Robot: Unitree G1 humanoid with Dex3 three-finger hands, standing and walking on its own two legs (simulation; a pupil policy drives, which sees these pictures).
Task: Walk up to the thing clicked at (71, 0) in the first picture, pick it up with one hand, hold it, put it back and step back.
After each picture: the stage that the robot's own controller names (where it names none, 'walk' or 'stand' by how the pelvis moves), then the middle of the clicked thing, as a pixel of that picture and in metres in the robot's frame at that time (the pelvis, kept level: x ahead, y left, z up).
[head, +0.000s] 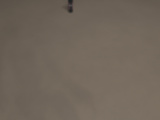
stand; (70, 4) +2.16 +0.13 -0.65
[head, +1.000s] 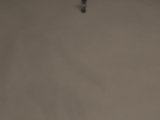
walk; (84, 3) +2.03 +0.07 -0.64
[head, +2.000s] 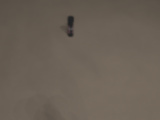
walk; (70, 26) +1.47 +0.16 -0.62
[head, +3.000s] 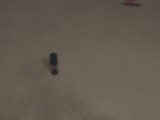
walk; (54, 64) +0.95 +0.20 -0.64
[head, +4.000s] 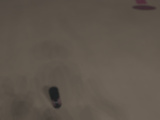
walk; (55, 98) +0.58 +0.20 -0.63
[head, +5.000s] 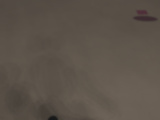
stand; out of the picture +0.38 +0.17 -0.63
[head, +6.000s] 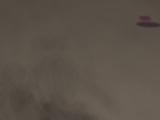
stand; out of the picture +0.34 +0.17 -0.65
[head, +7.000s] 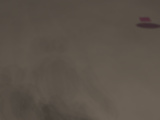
stand; out of the picture +0.35 +0.16 -0.66
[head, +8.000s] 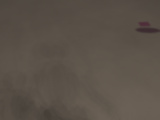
stand; out of the picture +0.33 +0.17 -0.66
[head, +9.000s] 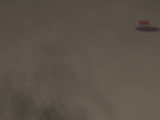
stand; out of the picture +0.35 +0.17 -0.66
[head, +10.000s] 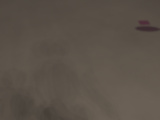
stand; out of the picture +0.35 +0.17 -0.66
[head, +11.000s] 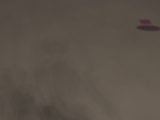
stand; out of the picture +0.34 +0.17 -0.66
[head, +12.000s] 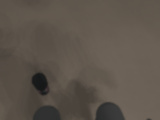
go down; (41, 85) +0.41 +0.17 -0.43
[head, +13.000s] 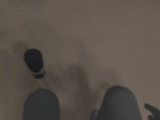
go down; (36, 66) +0.44 +0.18 -0.29
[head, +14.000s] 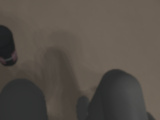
close in; (4, 49) +0.44 +0.21 -0.19
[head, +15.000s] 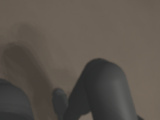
close; out of the picture +0.44 +0.24 -0.17
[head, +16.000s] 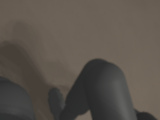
lift; out of the picture +0.41 +0.24 -0.17
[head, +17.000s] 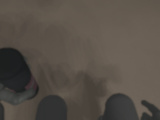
lift; (20, 80) +0.32 +0.19 +0.00
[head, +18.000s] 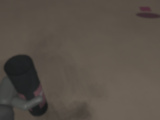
hold; (30, 90) +0.31 +0.17 +0.03
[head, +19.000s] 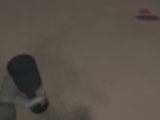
hold; (32, 88) +0.32 +0.17 +0.03
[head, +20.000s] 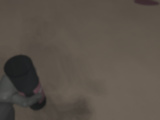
crouch; (29, 87) +0.33 +0.17 +0.00
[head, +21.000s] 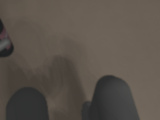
lower; out of the picture +0.48 +0.21 -0.05
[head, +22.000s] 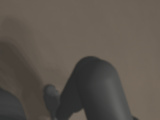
lower; out of the picture +0.47 +0.26 -0.17
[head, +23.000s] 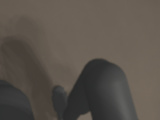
lower; out of the picture +0.45 +0.26 -0.17
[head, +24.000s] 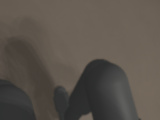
lower; out of the picture +0.44 +0.24 -0.17
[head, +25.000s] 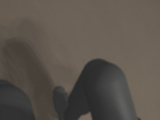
lower; out of the picture +0.44 +0.24 -0.17
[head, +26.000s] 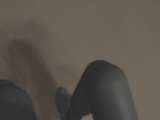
open; out of the picture +0.43 +0.22 -0.18
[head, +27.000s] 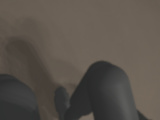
stand; out of the picture +0.42 +0.23 -0.18
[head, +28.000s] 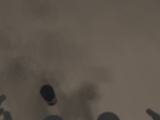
stand; (49, 96) +0.40 +0.16 -0.47
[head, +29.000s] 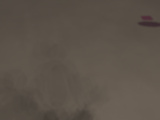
stand; out of the picture +0.36 +0.15 -0.60
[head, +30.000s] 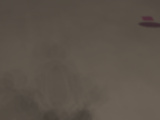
stand; out of the picture +0.36 +0.15 -0.60
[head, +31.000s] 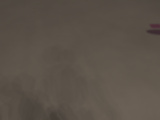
stand; out of the picture +0.38 +0.14 -0.65
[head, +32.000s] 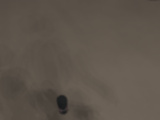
walk; (62, 105) +0.44 +0.10 -0.63
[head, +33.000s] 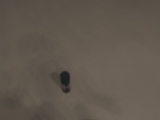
walk; (65, 82) +0.65 +0.12 -0.63
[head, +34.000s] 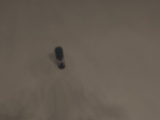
walk; (60, 58) +0.93 +0.22 -0.62
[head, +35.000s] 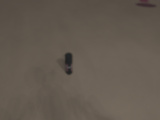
stand; (68, 64) +0.98 +0.12 -0.65
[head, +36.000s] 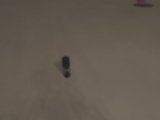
stand; (66, 67) +0.97 +0.15 -0.66
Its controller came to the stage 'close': yes
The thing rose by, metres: 0.69
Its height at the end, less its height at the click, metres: +0.00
